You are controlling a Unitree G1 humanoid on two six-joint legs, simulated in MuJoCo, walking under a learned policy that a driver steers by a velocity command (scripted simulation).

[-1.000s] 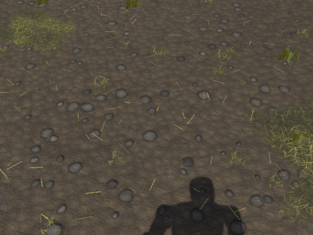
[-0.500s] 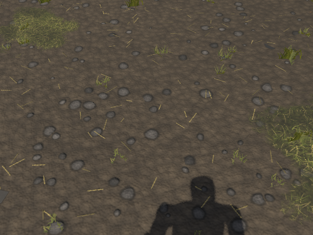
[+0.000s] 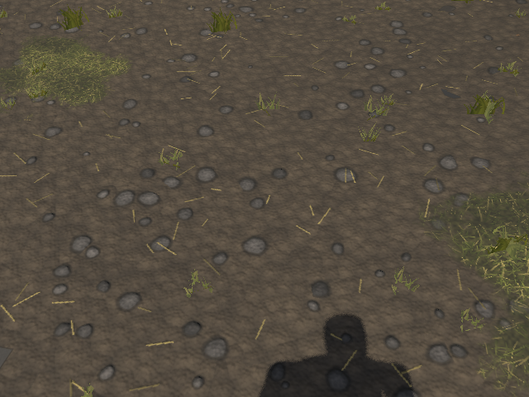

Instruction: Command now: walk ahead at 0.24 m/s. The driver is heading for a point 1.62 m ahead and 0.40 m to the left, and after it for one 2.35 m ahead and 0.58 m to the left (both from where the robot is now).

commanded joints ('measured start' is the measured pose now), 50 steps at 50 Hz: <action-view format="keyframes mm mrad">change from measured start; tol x32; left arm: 1 -194 83 11 -119 -9 -65 -23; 8 422 288 93 10 -3 -85 -37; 50 -123 100 22 -251 16 -78 -20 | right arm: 1 82 -164 -40 -21 1 -35 0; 28 -571 -112 -20 -317 19 -67 89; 34 22 -386 -114 -169 -13 -66 82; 50 -128 -217 -46 -138 -6 -72 40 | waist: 1 -32 135 265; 8 224 -276 -131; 29 75 -87 134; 35 -108 208 -432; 50 -10 41 56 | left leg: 1 -14 357 -395 -311 -27 216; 7 -344 104 -34 220 615 50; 10 -755 20 -165 899 2 40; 28 -675 88 -18 72 470 18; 32 -234 -27 53 46 366 100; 35 470 391 -848 -216 49 316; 40 -138 231 -288 -307 359 188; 50 -103 189 -110 -409 404 176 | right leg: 1 -357 -69 20 142 -112 -28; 6 282 70 -119 -123 148 -36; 8 657 -338 610 -426 -73 -254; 15 239 -215 216 -589 175 -125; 28 432 -266 78 -562 379 -122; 32 446 -232 12 -183 914 -64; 36 -365 -18 171 730 -139 -1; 50 -319 -142 68 10 465 45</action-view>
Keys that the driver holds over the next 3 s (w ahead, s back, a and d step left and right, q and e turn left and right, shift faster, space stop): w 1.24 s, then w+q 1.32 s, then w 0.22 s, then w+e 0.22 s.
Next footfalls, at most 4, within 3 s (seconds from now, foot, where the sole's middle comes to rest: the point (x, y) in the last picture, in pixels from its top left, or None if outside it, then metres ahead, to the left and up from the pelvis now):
0.66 left None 0.49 0.12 -0.76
1.22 right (315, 300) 0.80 -0.12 -0.76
1.80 left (225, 226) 1.09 0.15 -0.76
2.28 right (246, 155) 1.43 0.08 -0.76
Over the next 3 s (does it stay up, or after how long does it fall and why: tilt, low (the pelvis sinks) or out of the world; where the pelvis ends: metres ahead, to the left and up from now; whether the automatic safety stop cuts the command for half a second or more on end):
stays up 1.47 0.38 0.02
